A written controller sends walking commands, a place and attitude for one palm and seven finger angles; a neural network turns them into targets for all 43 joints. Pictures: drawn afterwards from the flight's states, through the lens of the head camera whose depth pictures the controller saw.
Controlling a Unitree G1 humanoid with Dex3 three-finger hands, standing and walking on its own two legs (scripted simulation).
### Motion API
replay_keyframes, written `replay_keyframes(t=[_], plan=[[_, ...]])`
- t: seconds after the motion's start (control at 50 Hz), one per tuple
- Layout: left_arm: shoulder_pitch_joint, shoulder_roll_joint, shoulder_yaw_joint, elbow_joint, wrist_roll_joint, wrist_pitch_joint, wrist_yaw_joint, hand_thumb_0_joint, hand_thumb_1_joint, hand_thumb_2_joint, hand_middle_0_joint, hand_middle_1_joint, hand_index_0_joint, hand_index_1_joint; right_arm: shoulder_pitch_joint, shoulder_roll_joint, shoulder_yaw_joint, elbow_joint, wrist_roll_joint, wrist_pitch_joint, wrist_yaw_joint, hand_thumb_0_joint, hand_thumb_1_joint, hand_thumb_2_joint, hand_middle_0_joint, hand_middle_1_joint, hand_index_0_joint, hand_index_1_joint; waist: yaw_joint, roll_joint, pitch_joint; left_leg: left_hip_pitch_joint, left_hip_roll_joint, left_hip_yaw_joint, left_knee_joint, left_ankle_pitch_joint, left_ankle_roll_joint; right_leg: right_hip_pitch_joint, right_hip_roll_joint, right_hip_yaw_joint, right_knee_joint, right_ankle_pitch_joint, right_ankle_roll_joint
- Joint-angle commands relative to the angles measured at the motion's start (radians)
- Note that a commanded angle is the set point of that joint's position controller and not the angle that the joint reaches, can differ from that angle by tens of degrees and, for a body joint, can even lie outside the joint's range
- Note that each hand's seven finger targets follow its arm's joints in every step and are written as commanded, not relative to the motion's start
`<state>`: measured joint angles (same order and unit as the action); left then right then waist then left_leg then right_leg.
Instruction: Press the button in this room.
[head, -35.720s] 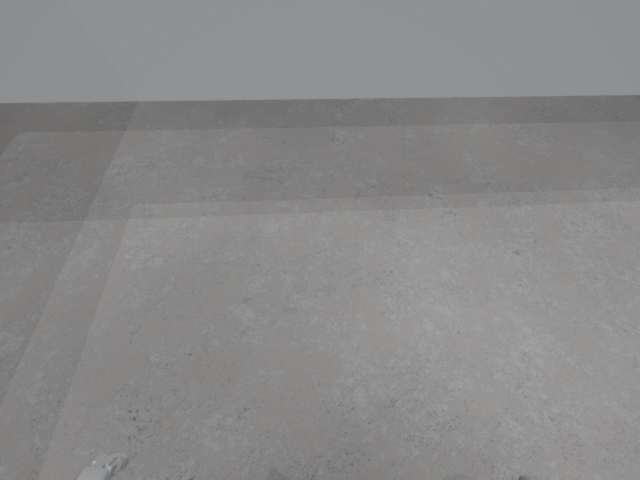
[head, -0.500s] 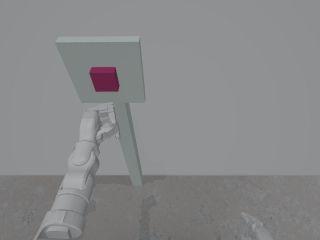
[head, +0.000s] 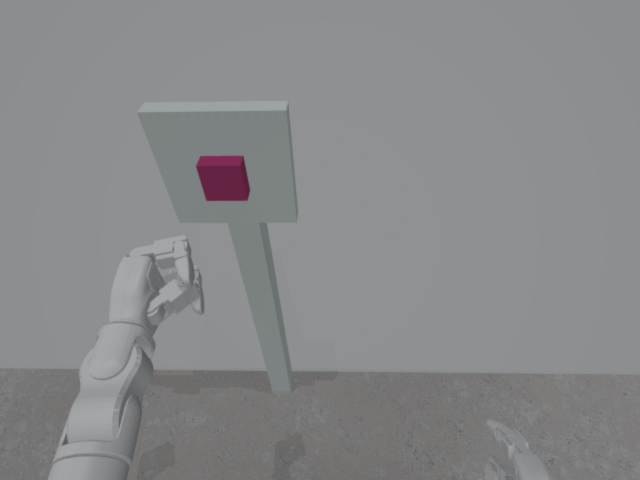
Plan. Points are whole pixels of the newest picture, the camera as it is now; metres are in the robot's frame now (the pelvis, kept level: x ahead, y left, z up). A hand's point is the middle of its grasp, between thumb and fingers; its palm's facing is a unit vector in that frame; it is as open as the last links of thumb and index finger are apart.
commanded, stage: draw the hand back to the body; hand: left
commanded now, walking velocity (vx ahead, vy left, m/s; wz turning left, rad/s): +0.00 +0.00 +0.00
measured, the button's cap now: (224, 177) +0.52 +0.19 +0.13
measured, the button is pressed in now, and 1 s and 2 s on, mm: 0 0 0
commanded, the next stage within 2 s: step back with the hand held close in 1.06 s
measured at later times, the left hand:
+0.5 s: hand (103, 327) +0.23 +0.24 +0.15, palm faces +0.31 -0.91 -0.29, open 3.1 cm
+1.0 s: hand (36, 360) +0.18 +0.27 +0.17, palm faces +0.42 -0.84 -0.36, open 3.1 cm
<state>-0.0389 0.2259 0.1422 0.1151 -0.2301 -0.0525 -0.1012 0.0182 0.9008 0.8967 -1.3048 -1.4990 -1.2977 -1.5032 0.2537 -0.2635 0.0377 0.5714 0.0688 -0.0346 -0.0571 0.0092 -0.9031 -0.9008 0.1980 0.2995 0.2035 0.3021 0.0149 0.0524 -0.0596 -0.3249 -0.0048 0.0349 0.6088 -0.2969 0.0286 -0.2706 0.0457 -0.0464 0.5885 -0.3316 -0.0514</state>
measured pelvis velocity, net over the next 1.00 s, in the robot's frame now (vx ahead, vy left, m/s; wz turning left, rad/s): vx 0.01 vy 0.03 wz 0.01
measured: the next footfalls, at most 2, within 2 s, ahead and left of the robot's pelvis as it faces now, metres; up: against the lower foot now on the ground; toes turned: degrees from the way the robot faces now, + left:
none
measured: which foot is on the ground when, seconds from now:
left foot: down 0.00-1.00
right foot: down 0.00-1.00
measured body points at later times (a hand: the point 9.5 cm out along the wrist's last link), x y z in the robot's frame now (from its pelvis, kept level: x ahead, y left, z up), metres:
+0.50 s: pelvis +0.00 +0.02 +0.02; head -0.01 +0.00 +0.47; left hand +0.20 +0.28 +0.17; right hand +0.19 -0.19 -0.07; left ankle +0.02 +0.10 -0.73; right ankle -0.01 -0.08 -0.73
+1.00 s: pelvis +0.01 +0.03 +0.02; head -0.01 +0.01 +0.46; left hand +0.15 +0.31 +0.19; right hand +0.21 -0.18 -0.06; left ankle +0.02 +0.10 -0.73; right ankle -0.01 -0.08 -0.73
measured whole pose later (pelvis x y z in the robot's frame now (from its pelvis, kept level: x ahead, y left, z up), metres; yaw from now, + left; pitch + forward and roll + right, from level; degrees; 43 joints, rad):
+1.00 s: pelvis +0.01 +0.03 +0.02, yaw +0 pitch -5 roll -1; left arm 0.54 0.31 0.27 -0.48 -0.07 -0.08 0.11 0.02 0.89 0.90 -1.31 -1.50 -1.30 -1.50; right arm 0.18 -0.23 0.04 0.60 0.01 -0.06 -0.06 0.01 -0.90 -0.90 0.20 0.30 0.21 0.30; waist 0.08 0.06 0.01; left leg -0.12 -0.04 0.04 0.42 -0.23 0.06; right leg -0.04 0.02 -0.04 0.36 -0.24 -0.01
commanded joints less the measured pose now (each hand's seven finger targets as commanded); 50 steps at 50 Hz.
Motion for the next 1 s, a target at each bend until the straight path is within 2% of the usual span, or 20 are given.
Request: replay_keyframes(t=[0.0, 0.04, 0.06, 0.08, 0.12, 0.16, 0.24, 0.36, 0.42, 0.46, 0.48, 0.54, 0.56, 0.58, 0.66, 0.76, 0.78, 0.82, 0.88, 0.98], plan=[[-0.231, 0.152, 0.063, -0.337, -0.03, -0.043, -0.016, 0.0, 0.9, 0.9, -1.3, -1.5, -1.3, -1.5, -0.157, -0.092, -0.034, -0.173, -0.004, -0.082, -0.009, 0.0, -0.9, -0.9, 0.2, 0.3, 0.2, 0.3, 0.004, -0.035, -0.172, 0.146, -0.007, -0.051, -0.084, 0.159, 0.022, 0.013, -0.025, 0.049, -0.122, 0.25, 0.037], [-0.192, 0.148, 0.061, -0.354, -0.037, -0.011, -0.027, 0.0, 0.9, 0.9, -1.3, -1.5, -1.3, -1.5, -0.169, -0.09, -0.028, -0.175, -0.003, -0.087, -0.014, 0.0, -0.9, -0.9, 0.2, 0.3, 0.2, 0.3, 0.006, -0.048, -0.15, 0.144, -0.008, -0.054, -0.097, 0.144, 0.02, 0.016, -0.026, 0.043, -0.132, 0.23, 0.038], [-0.162, 0.173, 0.087, -0.34, -0.041, 0.008, -0.028, 0.0, 0.9, 0.9, -1.3, -1.5, -1.3, -1.5, -0.17, -0.094, -0.027, -0.171, -0.002, -0.086, -0.014, 0.0, -0.9, -0.9, 0.2, 0.3, 0.2, 0.3, 0.01, -0.072, -0.121, 0.13, -0.007, -0.057, -0.101, 0.129, 0.021, 0.012, -0.024, 0.045, -0.144, 0.204, 0.039], [-0.163, 0.247, 0.055, -0.446, 0.072, -0.042, 0.062, 0.0, 0.9, 0.9, -1.3, -1.5, -1.3, -1.5, -0.209, -0.08, -0.029, -0.161, -0.027, -0.082, -0.024, 0.0, -0.9, -0.9, 0.2, 0.3, 0.2, 0.3, 0.018, -0.054, -0.032, 0.143, -0.004, -0.054, -0.142, 0.1, 0.021, -0.012, -0.053, 0.096, -0.226, 0.161, 0.037], [-0.045, 0.17, 0.03, -0.384, 0.084, -0.044, 0.117, 0.0, 0.9, 0.9, -1.3, -1.5, -1.3, -1.5, -0.205, -0.072, -0.02, -0.149, -0.032, -0.071, -0.025, 0.0, -0.9, -0.9, 0.2, 0.3, 0.2, 0.3, 0.009, -0.074, 0.023, 0.147, 0.003, -0.059, -0.164, 0.066, 0.02, -0.003, -0.058, 0.083, -0.245, 0.102, 0.036], [-0.024, 0.196, 0.043, -0.443, 0.105, -0.055, 0.144, 0.0, 0.9, 0.9, -1.3, -1.5, -1.3, -1.5, -0.208, -0.074, -0.022, -0.142, -0.039, -0.065, -0.025, 0.0, -0.9, -0.9, 0.2, 0.3, 0.2, 0.3, 0.013, -0.059, -0.014, 0.195, 0.008, -0.056, -0.186, 0.091, 0.021, 0.039, -0.05, 0.08, -0.266, 0.116, 0.033], [0.018, 0.208, 0.061, -0.548, 0.129, -0.073, 0.182, 0.0, 0.9, 0.9, -1.3, -1.5, -1.3, -1.5, -0.213, -0.064, -0.015, -0.143, -0.048, -0.058, -0.025, 0.0, -0.9, -0.9, 0.2, 0.3, 0.2, 0.3, 0.015, 0.031, -0.058, 0.264, 0.012, -0.063, -0.234, 0.127, 0.013, 0.105, -0.048, 0.065, -0.273, 0.155, 0.022], [0.159, 0.223, 0.095, -0.603, 0.145, -0.077, 0.205, 0.0, 0.9, 0.9, -1.3, -1.5, -1.3, -1.5, -0.224, -0.072, -0.023, -0.131, -0.062, -0.057, -0.023, 0.0, -0.9, -0.9, 0.2, 0.3, 0.2, 0.3, 0.027, -0.029, -0.039, 0.293, 0.018, -0.063, -0.258, 0.19, 0.014, 0.142, -0.037, 0.061, -0.304, 0.202, 0.022], [0.215, 0.207, 0.097, -0.642, 0.149, -0.08, 0.208, 0.0, 0.9, 0.9, -1.3, -1.5, -1.3, -1.5, -0.224, -0.067, -0.023, -0.131, -0.062, -0.053, -0.016, 0.0, -0.9, -0.9, 0.2, 0.3, 0.2, 0.3, 0.028, 0.001, -0.016, 0.296, 0.02, -0.071, -0.271, 0.204, 0.006, 0.15, -0.037, 0.051, -0.298, 0.209, 0.018], [0.284, 0.216, 0.117, -0.659, 0.153, -0.082, 0.209, 0.0, 0.9, 0.9, -1.3, -1.5, -1.3, -1.5, -0.225, -0.073, -0.029, -0.13, -0.066, -0.057, -0.011, 0.0, -0.9, -0.9, 0.2, 0.3, 0.2, 0.3, 0.036, -0.027, -0.009, 0.293, 0.022, -0.075, -0.272, 0.225, 0.006, 0.157, -0.031, 0.049, -0.302, 0.22, 0.018], [0.3, 0.209, 0.116, -0.685, 0.152, -0.083, 0.209, 0.0, 0.9, 0.9, -1.3, -1.5, -1.3, -1.5, -0.222, -0.07, -0.029, -0.133, -0.064, -0.055, -0.009, 0.0, -0.9, -0.9, 0.2, 0.3, 0.2, 0.3, 0.036, -0.002, -0.021, 0.296, 0.024, -0.078, -0.273, 0.242, 0.003, 0.171, -0.037, 0.048, -0.288, 0.234, 0.016], [0.386, 0.233, 0.16, -0.731, 0.153, -0.088, 0.21, 0.0, 0.9, 0.9, -1.3, -1.5, -1.3, -1.5, -0.213, -0.069, -0.035, -0.134, -0.066, -0.055, -0.002, 0.0, -0.9, -0.9, 0.2, 0.3, 0.2, 0.3, 0.046, 0.002, -0.036, 0.298, 0.028, -0.079, -0.259, 0.315, -0.003, 0.186, -0.035, 0.043, -0.273, 0.287, 0.016], [0.416, 0.249, 0.18, -0.741, 0.154, -0.087, 0.21, 0.0, 0.9, 0.9, -1.3, -1.5, -1.3, -1.5, -0.213, -0.074, -0.038, -0.134, -0.068, -0.057, -0.001, 0.0, -0.9, -0.9, 0.2, 0.3, 0.2, 0.3, 0.05, -0.022, -0.031, 0.292, 0.029, -0.078, -0.256, 0.331, -0.003, 0.188, -0.03, 0.043, -0.278, 0.296, 0.017], [0.428, 0.242, 0.181, -0.764, 0.152, -0.089, 0.21, 0.0, 0.9, 0.9, -1.3, -1.5, -1.3, -1.5, -0.208, -0.07, -0.038, -0.139, -0.067, -0.055, 0.001, 0.0, -0.9, -0.9, 0.2, 0.3, 0.2, 0.3, 0.049, 0.003, -0.037, 0.288, 0.03, -0.081, -0.254, 0.35, -0.008, 0.198, -0.036, 0.042, -0.264, 0.304, 0.017], [0.5, 0.268, 0.23, -0.791, 0.152, -0.089, 0.213, 0.0, 0.9, 0.9, -1.3, -1.5, -1.3, -1.5, -0.206, -0.071, -0.043, -0.14, -0.065, -0.06, 0.003, 0.0, -0.9, -0.9, 0.2, 0.3, 0.2, 0.3, 0.055, 0.007, -0.011, 0.277, 0.036, -0.079, -0.246, 0.365, -0.014, 0.18, -0.03, 0.041, -0.271, 0.306, 0.018], [0.55, 0.284, 0.267, -0.844, 0.151, -0.096, 0.217, 0.0, 0.9, 0.9, -1.3, -1.5, -1.3, -1.5, -0.199, -0.071, -0.048, -0.144, -0.06, -0.074, 0.001, 0.0, -0.9, -0.9, 0.2, 0.3, 0.2, 0.3, 0.057, 0.027, 0.003, 0.272, 0.042, -0.083, -0.242, 0.357, -0.022, 0.165, -0.027, 0.041, -0.271, 0.286, 0.018], [0.542, 0.257, 0.241, -0.839, 0.15, -0.096, 0.217, 0.0, 0.9, 0.9, -1.3, -1.5, -1.3, -1.5, -0.192, -0.07, -0.045, -0.142, -0.062, -0.074, 0.001, 0.0, -0.9, -0.9, 0.2, 0.3, 0.2, 0.3, 0.049, 0.033, 0.002, 0.272, 0.039, -0.083, -0.244, 0.35, -0.023, 0.166, -0.032, 0.039, -0.264, 0.283, 0.019], [0.538, 0.225, 0.215, -0.807, 0.152, -0.09, 0.215, 0.0, 0.9, 0.9, -1.3, -1.5, -1.3, -1.5, -0.19, -0.071, -0.049, -0.135, -0.063, -0.072, 0.001, 0.0, -0.9, -0.9, 0.2, 0.3, 0.2, 0.3, 0.04, -0.014, 0.039, 0.267, 0.04, -0.082, -0.247, 0.318, -0.017, 0.135, -0.031, 0.039, -0.273, 0.261, 0.022], [0.503, 0.227, 0.209, -0.793, 0.155, -0.088, 0.22, 0.0, 0.9, 0.9, -1.3, -1.5, -1.3, -1.5, -0.192, -0.076, -0.05, -0.132, -0.065, -0.072, -0.005, 0.0, -0.9, -0.9, 0.2, 0.3, 0.2, 0.3, 0.037, -0.017, 0.067, 0.251, 0.037, -0.087, -0.262, 0.236, -0.01, 0.124, -0.033, 0.043, -0.287, 0.205, 0.02], [0.489, 0.255, 0.233, -0.831, 0.158, -0.094, 0.232, 0.0, 0.9, 0.9, -1.3, -1.5, -1.3, -1.5, -0.2, -0.068, -0.045, -0.133, -0.068, -0.078, -0.015, 0.0, -0.9, -0.9, 0.2, 0.3, 0.2, 0.3, 0.051, 0.008, 0.006, 0.26, 0.028, -0.081, -0.252, 0.243, -0.006, 0.165, -0.039, 0.052, -0.283, 0.225, 0.018]])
